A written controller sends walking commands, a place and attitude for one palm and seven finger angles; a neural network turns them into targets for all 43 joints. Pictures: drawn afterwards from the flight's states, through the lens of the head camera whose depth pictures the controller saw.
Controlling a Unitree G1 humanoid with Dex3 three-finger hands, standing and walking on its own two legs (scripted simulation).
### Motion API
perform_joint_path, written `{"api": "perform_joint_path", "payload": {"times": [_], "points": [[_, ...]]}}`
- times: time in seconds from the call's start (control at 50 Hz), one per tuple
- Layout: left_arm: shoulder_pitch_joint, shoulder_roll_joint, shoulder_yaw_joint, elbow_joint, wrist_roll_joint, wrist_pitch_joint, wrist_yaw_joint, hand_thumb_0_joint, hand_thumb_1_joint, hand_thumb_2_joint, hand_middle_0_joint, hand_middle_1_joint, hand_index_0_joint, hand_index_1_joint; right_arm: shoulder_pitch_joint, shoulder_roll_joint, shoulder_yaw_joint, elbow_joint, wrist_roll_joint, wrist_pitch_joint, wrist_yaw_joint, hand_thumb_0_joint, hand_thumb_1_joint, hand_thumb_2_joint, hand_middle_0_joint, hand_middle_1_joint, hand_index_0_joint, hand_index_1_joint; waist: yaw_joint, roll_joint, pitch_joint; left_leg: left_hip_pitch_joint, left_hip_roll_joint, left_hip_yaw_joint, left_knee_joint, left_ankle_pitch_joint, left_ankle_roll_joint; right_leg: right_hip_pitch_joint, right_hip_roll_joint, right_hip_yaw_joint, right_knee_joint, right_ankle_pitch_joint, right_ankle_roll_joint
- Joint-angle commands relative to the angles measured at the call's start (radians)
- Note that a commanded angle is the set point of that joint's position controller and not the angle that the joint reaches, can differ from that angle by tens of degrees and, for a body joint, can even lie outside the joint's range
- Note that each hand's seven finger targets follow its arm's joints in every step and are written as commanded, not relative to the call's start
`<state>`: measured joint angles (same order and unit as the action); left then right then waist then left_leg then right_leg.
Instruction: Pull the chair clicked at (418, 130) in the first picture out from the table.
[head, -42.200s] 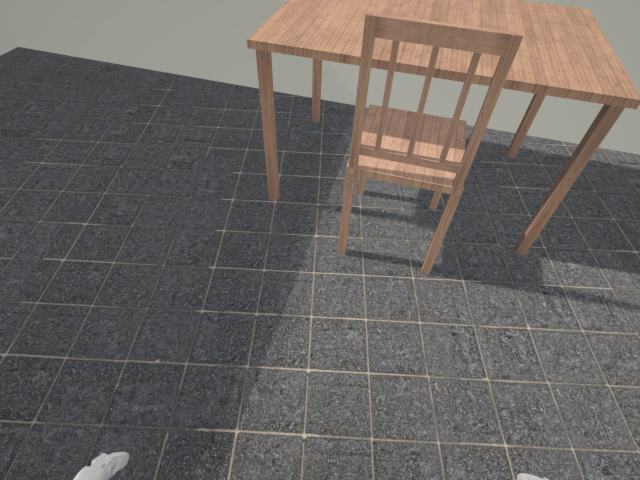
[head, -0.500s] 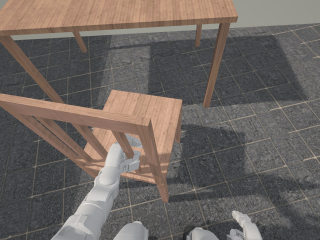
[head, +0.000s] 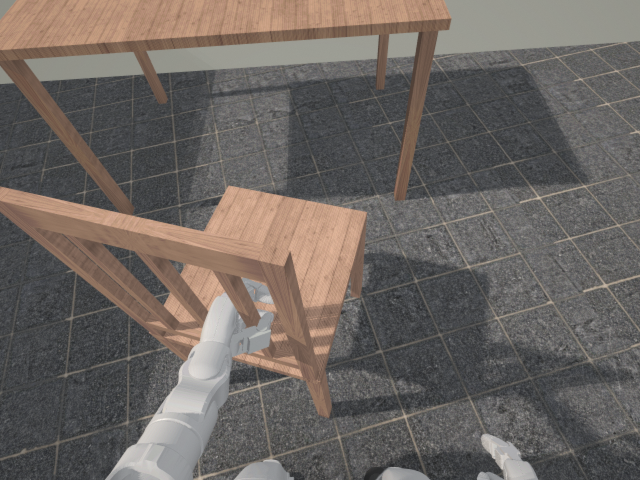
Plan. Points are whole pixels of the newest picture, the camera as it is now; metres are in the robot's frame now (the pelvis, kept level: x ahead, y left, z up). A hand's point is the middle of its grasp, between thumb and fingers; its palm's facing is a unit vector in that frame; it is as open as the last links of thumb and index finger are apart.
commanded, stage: stop walking, hand still on the chair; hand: left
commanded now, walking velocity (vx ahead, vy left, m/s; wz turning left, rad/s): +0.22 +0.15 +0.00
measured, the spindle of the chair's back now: (191, 303) +0.36 +0.21 -0.07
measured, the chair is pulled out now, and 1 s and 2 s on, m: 0.52 0.55 0.55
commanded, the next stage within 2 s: open the thumb and straighten the fingers in 1.06 s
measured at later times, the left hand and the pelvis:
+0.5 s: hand (262, 353) +0.28 +0.10 -0.06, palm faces -0.15 -0.98 -0.16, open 5.2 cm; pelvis +0.01 +0.02 +0.00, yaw -1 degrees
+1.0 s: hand (262, 352) +0.28 +0.10 -0.06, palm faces -0.13 -0.98 -0.16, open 5.3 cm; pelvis +0.02 +0.01 +0.01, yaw +1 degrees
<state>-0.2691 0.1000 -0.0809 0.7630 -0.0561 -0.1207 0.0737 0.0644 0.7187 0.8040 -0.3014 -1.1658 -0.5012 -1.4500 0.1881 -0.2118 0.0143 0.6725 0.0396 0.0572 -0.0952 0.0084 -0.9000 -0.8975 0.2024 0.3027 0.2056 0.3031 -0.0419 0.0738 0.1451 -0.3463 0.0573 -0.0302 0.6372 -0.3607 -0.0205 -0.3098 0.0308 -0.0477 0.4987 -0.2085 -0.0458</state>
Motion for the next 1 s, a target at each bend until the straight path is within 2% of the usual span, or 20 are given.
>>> {"api": "perform_joint_path", "payload": {"times": [0.0,0.02,0.06,0.08,0.1,0.12,0.18,0.26,0.3,0.38,0.46,0.48,0.56,0.6,0.66,0.68,0.72,0.82,0.86,0.98], "points": [[-0.233,0.146,0.045,-0.194,0.025,-0.025,0.027,0.0,0.9,0.9,-0.5,-1.45,-0.5,-1.45,-0.021,-0.111,-0.025,-0.101,-0.009,-0.058,-0.023,0.0,-0.9,-0.9,0.2,0.3,0.2,0.3,0.021,-0.076,-0.421,0.188,0.015,-0.025,-0.186,0.138,0.037,0.174,-0.22,0.15,-0.096,0.027,-0.008],[-0.234,0.129,0.037,-0.195,0.026,-0.024,0.027,0.0,0.9,0.9,-0.5,-1.45,-0.5,-1.45,-0.024,-0.117,-0.03,-0.109,-0.013,-0.064,-0.025,0.0,-0.9,-0.9,0.2,0.3,0.2,0.3,0.026,-0.059,-0.41,0.2,0.035,-0.046,-0.213,0.21,0.049,0.181,-0.176,0.127,-0.073,0.029,0.017],[-0.234,0.105,0.021,-0.174,0.024,-0.016,0.02,0.0,0.9,0.9,-0.5,-1.45,-0.5,-1.45,-0.012,-0.132,-0.041,-0.11,-0.009,-0.055,-0.022,0.0,-0.9,-0.9,0.2,0.3,0.2,0.3,0.037,-0.134,-0.392,0.218,0.052,-0.042,-0.204,0.26,0.053,0.191,-0.161,0.139,-0.096,0.055,0.046],[-0.227,0.103,0.007,-0.148,0.019,-0.013,0.015,0.0,0.9,0.9,-0.5,-1.45,-0.5,-1.45,-0.028,-0.118,-0.034,-0.101,-0.008,-0.056,-0.024,0.0,-0.9,-0.9,0.2,0.3,0.2,0.3,0.027,-0.055,-0.376,0.213,0.043,-0.033,-0.213,0.217,0.055,0.163,-0.17,0.129,-0.114,-0.001,0.04],[-0.256,0.082,-0.008,-0.158,0.022,-0.016,0.012,0.0,0.9,0.9,-0.5,-1.45,-0.5,-1.45,-0.028,-0.108,-0.025,-0.104,-0.01,-0.054,-0.024,0.0,-0.9,-0.9,0.2,0.3,0.2,0.3,0.023,-0.025,-0.363,0.194,0.041,-0.039,-0.223,0.202,0.056,0.174,-0.165,0.124,-0.111,-0.028,0.033],[-0.269,0.083,-0.005,-0.155,0.025,-0.019,0.013,0.0,0.9,0.9,-0.5,-1.45,-0.5,-1.45,-0.033,-0.107,-0.023,-0.107,-0.011,-0.051,-0.023,0.0,-0.9,-0.9,0.2,0.3,0.2,0.3,0.025,-0.024,-0.342,0.179,0.039,-0.035,-0.226,0.184,0.055,0.169,-0.163,0.127,-0.124,-0.057,0.029],[-0.239,0.096,0.005,-0.12,0.022,-0.024,0.013,0.0,0.9,0.9,-0.5,-1.45,-0.5,-1.45,-0.019,-0.115,-0.029,-0.097,-0.007,-0.052,-0.025,0.0,-0.9,-0.9,0.2,0.3,0.2,0.3,0.026,-0.101,-0.318,0.2,0.031,-0.038,-0.235,0.17,0.05,0.148,-0.163,0.133,-0.158,-0.082,0.018],[-0.234,0.058,-0.023,-0.115,0.022,-0.033,0.011,0.0,0.9,0.9,-0.5,-1.45,-0.5,-1.45,-0.029,-0.11,-0.021,-0.106,-0.012,-0.053,-0.024,0.0,-0.9,-0.9,0.2,0.3,0.2,0.3,0.034,-0.044,-0.311,0.218,0.05,-0.049,-0.256,0.204,0.054,0.117,-0.144,0.119,-0.136,-0.065,0.016],[-0.209,0.065,-0.02,-0.104,0.023,-0.035,0.015,0.0,0.9,0.9,-0.5,-1.45,-0.5,-1.45,-0.023,-0.111,-0.021,-0.099,-0.013,-0.055,-0.026,0.0,-0.9,-0.9,0.2,0.3,0.2,0.3,0.037,-0.009,-0.296,0.213,0.056,-0.05,-0.268,0.221,0.055,0.116,-0.137,0.109,-0.122,-0.032,0.017],[-0.169,0.069,-0.026,-0.088,0.023,-0.042,0.013,0.0,0.9,0.9,-0.5,-1.45,-0.5,-1.45,-0.018,-0.117,-0.023,-0.095,-0.011,-0.056,-0.027,0.0,-0.9,-0.9,0.2,0.3,0.2,0.3,0.04,-0.052,-0.294,0.217,0.061,-0.055,-0.267,0.277,0.052,0.122,-0.139,0.099,-0.11,0.042,0.015],[-0.159,0.043,-0.045,-0.105,0.027,-0.048,0.013,0.0,0.9,0.9,-0.5,-1.45,-0.5,-1.45,-0.018,-0.112,-0.021,-0.101,-0.015,-0.055,-0.029,0.0,-0.9,-0.9,0.2,0.3,0.2,0.3,0.038,-0.088,-0.339,0.241,0.064,-0.053,-0.249,0.356,0.048,0.153,-0.145,0.105,-0.08,0.151,0.009],[-0.142,0.051,-0.049,-0.098,0.026,-0.049,0.01,0.0,0.9,0.9,-0.5,-1.45,-0.5,-1.45,-0.018,-0.12,-0.022,-0.093,-0.013,-0.056,-0.03,0.0,-0.9,-0.9,0.2,0.3,0.2,0.3,0.037,-0.052,-0.318,0.244,0.062,-0.047,-0.253,0.372,0.046,0.134,-0.147,0.098,-0.079,0.163,0.009],[-0.131,0.038,-0.056,-0.113,0.029,-0.054,0.011,0.0,0.9,0.9,-0.5,-1.45,-0.5,-1.45,-0.016,-0.109,-0.02,-0.097,-0.016,-0.047,-0.03,0.0,-0.9,-0.9,0.2,0.3,0.2,0.3,0.036,-0.121,-0.348,0.259,0.065,-0.05,-0.236,0.408,0.044,0.162,-0.155,0.105,-0.068,0.231,0.005],[-0.117,0.045,-0.057,-0.119,0.028,-0.054,0.009,0.0,0.9,0.9,-0.5,-1.45,-0.5,-1.45,-0.018,-0.111,-0.021,-0.093,-0.016,-0.046,-0.032,0.0,-0.9,-0.9,0.2,0.3,0.2,0.3,0.035,-0.092,-0.347,0.265,0.064,-0.046,-0.236,0.423,0.042,0.157,-0.16,0.105,-0.061,0.254,0.004],[-0.113,0.032,-0.069,-0.134,0.03,-0.054,0.008,0.0,0.9,0.9,-0.5,-1.45,-0.5,-1.45,-0.024,-0.104,-0.017,-0.1,-0.016,-0.037,-0.034,0.0,-0.9,-0.9,0.2,0.3,0.2,0.3,0.032,-0.127,-0.357,0.267,0.063,-0.044,-0.227,0.432,0.04,0.174,-0.165,0.102,-0.06,0.288,0.002],[-0.096,0.045,-0.065,-0.123,0.025,-0.051,0.006,0.0,0.9,0.9,-0.5,-1.45,-0.5,-1.45,-0.024,-0.11,-0.019,-0.096,-0.014,-0.036,-0.037,0.0,-0.9,-0.9,0.2,0.3,0.2,0.3,0.03,-0.13,-0.339,0.265,0.061,-0.045,-0.229,0.433,0.041,0.162,-0.167,0.101,-0.068,0.296,0.004],[-0.098,0.041,-0.065,-0.147,0.028,-0.052,0.007,0.0,0.9,0.9,-0.5,-1.45,-0.5,-1.45,-0.031,-0.104,-0.017,-0.101,-0.015,-0.031,-0.035,0.0,-0.9,-0.9,0.2,0.3,0.2,0.3,0.032,-0.113,-0.358,0.274,0.061,-0.04,-0.223,0.438,0.04,0.175,-0.174,0.108,-0.062,0.319,0.001],[-0.09,0.046,-0.063,-0.151,0.025,-0.046,0.006,0.0,0.9,0.9,-0.5,-1.45,-0.5,-1.45,-0.04,-0.099,-0.015,-0.106,-0.013,-0.019,-0.037,0.0,-0.9,-0.9,0.2,0.3,0.2,0.3,0.032,-0.103,-0.339,0.266,0.055,-0.034,-0.223,0.39,0.039,0.167,-0.18,0.118,-0.087,0.291,0.001],[-0.092,0.047,-0.062,-0.154,0.024,-0.043,0.006,0.0,0.9,0.9,-0.5,-1.45,-0.5,-1.45,-0.044,-0.095,-0.012,-0.114,-0.012,-0.014,-0.037,0.0,-0.9,-0.9,0.2,0.3,0.2,0.3,0.032,-0.134,-0.341,0.252,0.05,-0.033,-0.221,0.363,0.038,0.183,-0.183,0.12,-0.1,0.278,0.001],[-0.092,0.068,-0.052,-0.145,0.019,-0.036,0.005,0.0,0.9,0.9,-0.5,-1.45,-0.5,-1.45,-0.048,-0.102,-0.014,-0.113,-0.006,-0.006,-0.039,0.0,-0.9,-0.9,0.2,0.3,0.2,0.3,0.032,-0.114,-0.311,0.25,0.043,-0.031,-0.23,0.312,0.039,0.149,-0.183,0.117,-0.134,0.195,0.002]]}}
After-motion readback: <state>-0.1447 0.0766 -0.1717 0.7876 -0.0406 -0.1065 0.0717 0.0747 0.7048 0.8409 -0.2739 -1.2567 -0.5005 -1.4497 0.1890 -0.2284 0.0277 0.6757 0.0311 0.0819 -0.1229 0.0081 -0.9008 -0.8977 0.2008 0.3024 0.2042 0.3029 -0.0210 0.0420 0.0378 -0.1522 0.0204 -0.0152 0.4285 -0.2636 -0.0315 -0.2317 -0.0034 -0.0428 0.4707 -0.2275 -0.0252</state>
